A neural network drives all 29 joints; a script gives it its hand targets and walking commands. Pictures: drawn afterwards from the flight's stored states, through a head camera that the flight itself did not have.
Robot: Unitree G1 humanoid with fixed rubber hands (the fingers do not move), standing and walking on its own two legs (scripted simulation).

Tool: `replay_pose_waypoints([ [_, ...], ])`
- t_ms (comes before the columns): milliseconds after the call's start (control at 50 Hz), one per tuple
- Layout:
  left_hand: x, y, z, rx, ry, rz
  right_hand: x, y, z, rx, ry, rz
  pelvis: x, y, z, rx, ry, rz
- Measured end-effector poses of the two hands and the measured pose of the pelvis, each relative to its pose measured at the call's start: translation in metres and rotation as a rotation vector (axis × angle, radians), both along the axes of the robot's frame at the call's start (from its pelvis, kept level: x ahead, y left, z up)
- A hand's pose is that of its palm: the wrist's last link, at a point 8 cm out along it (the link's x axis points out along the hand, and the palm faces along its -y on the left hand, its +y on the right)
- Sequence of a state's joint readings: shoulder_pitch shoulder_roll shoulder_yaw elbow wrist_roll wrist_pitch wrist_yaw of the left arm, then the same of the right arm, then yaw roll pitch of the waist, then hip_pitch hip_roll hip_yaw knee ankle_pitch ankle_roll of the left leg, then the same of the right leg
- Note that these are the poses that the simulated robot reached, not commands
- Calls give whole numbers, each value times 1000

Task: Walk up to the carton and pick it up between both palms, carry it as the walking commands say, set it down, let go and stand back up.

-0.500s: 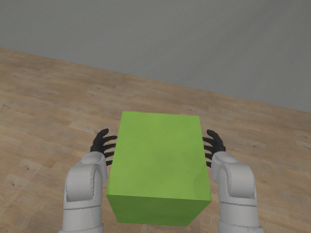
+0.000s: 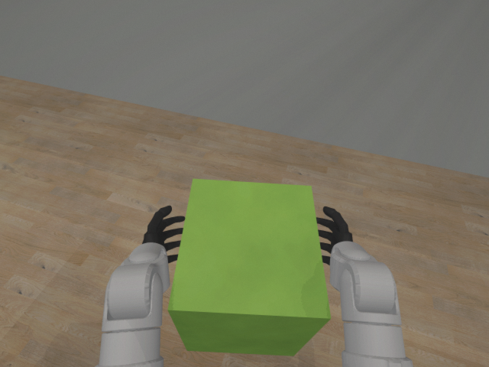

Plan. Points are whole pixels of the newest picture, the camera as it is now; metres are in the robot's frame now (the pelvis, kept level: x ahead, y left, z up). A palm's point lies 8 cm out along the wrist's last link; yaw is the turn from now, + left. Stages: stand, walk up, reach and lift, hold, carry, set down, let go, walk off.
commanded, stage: carry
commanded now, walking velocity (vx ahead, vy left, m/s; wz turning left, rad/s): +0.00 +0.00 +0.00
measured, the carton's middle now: (246, 272) +0.28 +0.00 -0.01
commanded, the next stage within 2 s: none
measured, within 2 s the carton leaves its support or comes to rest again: neither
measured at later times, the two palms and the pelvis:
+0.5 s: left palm (154, 255) +0.27 +0.14 +0.07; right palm (339, 254) +0.27 -0.15 +0.07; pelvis +0.00 +0.00 +0.00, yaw +0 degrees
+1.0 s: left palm (153, 261) +0.25 +0.14 +0.08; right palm (348, 260) +0.25 -0.15 +0.08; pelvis -0.01 +0.00 -0.01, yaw -1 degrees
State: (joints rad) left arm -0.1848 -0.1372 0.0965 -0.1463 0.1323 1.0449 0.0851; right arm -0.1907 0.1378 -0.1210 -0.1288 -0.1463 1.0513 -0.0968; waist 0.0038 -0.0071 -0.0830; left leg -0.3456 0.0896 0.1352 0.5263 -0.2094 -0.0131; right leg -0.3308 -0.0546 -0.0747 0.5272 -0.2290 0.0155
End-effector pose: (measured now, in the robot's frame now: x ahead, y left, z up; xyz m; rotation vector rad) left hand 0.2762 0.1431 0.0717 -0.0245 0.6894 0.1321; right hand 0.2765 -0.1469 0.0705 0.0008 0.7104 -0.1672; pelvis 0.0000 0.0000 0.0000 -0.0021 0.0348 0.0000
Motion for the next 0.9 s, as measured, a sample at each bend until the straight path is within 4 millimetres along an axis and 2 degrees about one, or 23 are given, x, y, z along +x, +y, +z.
replay_pose_waypoints([
  [820,-4,3,-6,6,-15,-6,-4,3,-6,-7,-14,3,-4,3,0,1,1,-5],
  [900,-12,3,6,-14,-46,7,-12,3,8,8,-46,-7,-6,2,-1,-1,5,-9],
])
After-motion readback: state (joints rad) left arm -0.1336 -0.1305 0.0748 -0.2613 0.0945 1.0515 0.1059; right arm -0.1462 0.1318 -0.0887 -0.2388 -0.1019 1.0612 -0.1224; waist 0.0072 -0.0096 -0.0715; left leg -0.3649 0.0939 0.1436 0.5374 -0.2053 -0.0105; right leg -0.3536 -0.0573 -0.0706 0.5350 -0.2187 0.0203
